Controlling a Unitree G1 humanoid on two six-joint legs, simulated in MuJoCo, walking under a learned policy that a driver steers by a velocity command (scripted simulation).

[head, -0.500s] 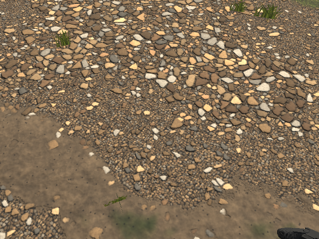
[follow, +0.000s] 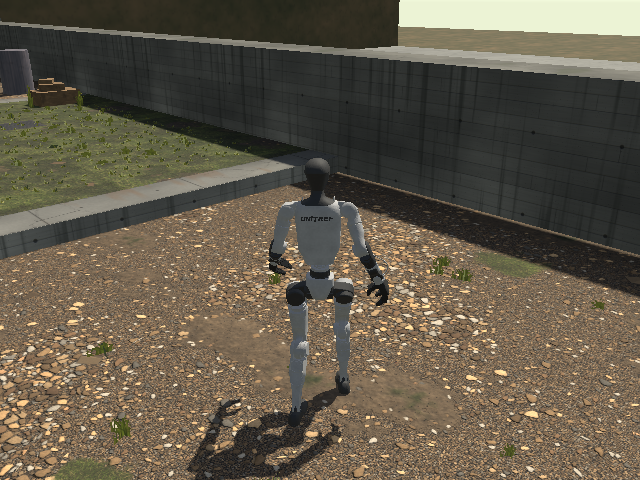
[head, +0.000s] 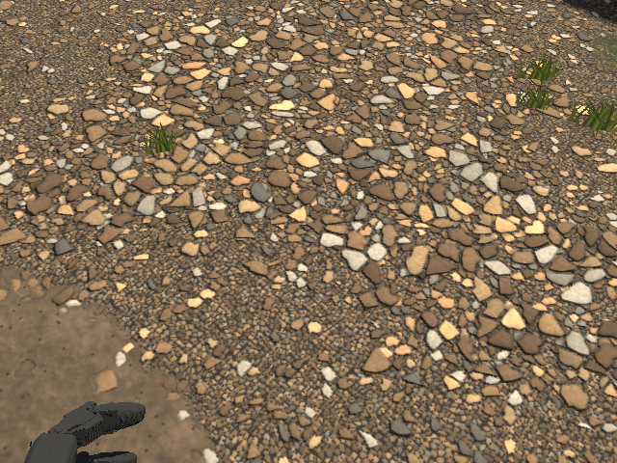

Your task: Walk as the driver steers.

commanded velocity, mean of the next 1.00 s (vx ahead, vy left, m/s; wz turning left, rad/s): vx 0.50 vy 0.00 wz -0.21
